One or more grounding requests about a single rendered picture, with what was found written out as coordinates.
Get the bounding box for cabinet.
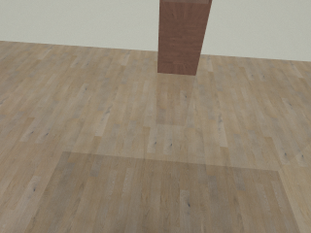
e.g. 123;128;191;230
157;0;213;76

